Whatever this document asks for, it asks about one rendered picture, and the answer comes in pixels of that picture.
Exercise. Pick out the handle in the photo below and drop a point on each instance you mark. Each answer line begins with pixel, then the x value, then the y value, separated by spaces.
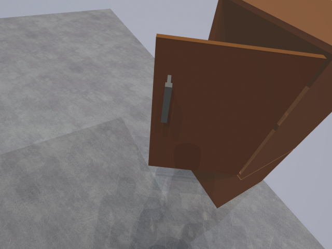
pixel 166 100

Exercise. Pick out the cupboard door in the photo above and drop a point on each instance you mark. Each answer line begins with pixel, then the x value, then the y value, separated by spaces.
pixel 225 100

